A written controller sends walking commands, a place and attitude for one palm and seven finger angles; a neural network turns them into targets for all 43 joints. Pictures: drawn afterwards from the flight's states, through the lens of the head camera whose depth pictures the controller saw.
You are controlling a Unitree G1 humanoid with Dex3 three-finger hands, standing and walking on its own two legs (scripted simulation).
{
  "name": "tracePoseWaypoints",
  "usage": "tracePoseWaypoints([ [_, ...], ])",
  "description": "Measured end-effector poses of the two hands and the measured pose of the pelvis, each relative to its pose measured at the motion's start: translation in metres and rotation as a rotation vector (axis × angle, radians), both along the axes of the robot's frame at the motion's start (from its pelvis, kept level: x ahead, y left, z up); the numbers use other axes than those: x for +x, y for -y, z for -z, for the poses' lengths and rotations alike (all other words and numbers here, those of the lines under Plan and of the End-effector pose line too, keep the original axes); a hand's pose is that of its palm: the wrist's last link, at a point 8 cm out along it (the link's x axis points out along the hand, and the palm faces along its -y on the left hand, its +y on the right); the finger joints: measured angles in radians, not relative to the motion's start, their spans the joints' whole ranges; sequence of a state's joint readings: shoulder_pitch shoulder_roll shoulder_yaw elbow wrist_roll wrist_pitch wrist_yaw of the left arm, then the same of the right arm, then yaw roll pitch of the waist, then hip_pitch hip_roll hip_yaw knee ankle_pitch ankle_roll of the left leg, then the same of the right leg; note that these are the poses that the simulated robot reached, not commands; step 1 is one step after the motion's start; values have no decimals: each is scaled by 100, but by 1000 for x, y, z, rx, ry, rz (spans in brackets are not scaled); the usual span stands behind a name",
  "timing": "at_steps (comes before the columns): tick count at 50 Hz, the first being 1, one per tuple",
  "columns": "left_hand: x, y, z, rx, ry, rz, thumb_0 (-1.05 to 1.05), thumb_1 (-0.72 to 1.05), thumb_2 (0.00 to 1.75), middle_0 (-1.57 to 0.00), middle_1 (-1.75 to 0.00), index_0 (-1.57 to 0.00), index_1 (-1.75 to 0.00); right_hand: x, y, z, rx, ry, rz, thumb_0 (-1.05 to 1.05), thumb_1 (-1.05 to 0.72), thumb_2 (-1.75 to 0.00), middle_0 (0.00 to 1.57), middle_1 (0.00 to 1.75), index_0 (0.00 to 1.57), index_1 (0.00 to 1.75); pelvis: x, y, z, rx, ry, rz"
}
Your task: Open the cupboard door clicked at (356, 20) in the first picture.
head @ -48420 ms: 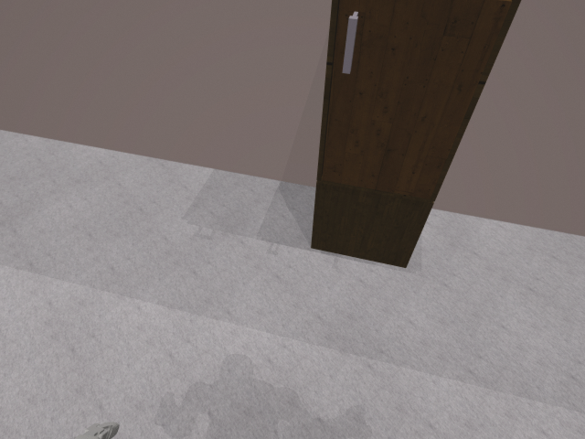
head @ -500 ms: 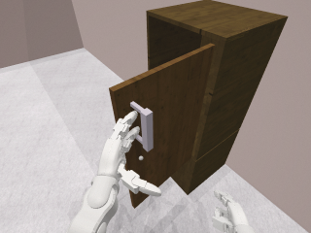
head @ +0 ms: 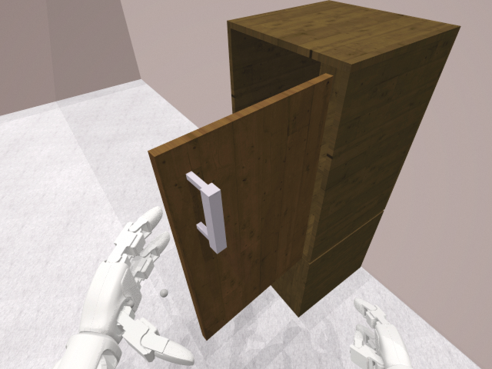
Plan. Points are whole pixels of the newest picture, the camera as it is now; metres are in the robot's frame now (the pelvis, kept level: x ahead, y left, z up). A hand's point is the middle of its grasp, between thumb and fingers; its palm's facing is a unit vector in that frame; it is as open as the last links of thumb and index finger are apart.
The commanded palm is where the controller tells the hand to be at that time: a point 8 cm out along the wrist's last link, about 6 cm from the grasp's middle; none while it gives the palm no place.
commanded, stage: slide the hand sideways off the handle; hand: left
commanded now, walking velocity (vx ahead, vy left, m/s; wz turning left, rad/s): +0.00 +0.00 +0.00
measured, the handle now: (206, 213) +0.31 +0.09 +0.15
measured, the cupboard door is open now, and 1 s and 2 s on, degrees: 95 95 95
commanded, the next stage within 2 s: draw the hand back to the body in 0.10 s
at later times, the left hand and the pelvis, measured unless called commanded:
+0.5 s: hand (125, 296) +0.17 +0.17 +0.14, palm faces +0.02 -1.00 -0.07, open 16.3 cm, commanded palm +0.13 +0.22 +0.15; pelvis +0.00 -0.01 +0.00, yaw +1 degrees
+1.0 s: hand (69, 282) +0.18 +0.24 +0.14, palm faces +0.31 -0.90 -0.30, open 13.9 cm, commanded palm +0.13 +0.29 +0.17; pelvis -0.01 +0.03 +0.01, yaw +0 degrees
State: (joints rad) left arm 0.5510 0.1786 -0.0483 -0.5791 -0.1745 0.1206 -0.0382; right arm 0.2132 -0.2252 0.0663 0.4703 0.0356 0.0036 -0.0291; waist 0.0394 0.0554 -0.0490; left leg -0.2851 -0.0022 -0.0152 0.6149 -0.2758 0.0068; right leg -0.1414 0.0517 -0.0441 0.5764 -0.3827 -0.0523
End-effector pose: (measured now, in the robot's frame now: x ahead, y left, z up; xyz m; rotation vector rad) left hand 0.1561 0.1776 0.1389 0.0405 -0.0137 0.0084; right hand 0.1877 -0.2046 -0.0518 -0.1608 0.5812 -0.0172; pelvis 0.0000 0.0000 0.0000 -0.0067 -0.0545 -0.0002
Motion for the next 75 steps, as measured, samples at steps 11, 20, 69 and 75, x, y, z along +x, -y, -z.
tracePoseWaypoints([
  [11,-13,-8,0,-2,20,10,-2,-50,30,-15,-30,-15,-30,1,23,7,-23,36,22,1,-90,-90,20,30,20,30,7,11,4,-2,-26,-18],
  [20,-12,-31,0,35,27,-16,-2,-50,30,-16,-30,-15,-30,-2,24,9,-21,45,42,1,-90,-90,20,30,20,30,5,11,5,-4,-27,-18],
  [69,17,-149,-37,382,108,-385,0,56,76,-20,-30,-19,-30,-4,-18,6,-82,-103,65,1,-90,-90,20,30,20,30,17,-37,-14,-4,2,32],
  [75,21,-152,-43,394,114,-426,0,75,84,-20,-30,-20,-30,2,-11,8,-81,-111,65,1,-90,-90,20,30,20,30,21,-33,-15,-2,-4,28],
])
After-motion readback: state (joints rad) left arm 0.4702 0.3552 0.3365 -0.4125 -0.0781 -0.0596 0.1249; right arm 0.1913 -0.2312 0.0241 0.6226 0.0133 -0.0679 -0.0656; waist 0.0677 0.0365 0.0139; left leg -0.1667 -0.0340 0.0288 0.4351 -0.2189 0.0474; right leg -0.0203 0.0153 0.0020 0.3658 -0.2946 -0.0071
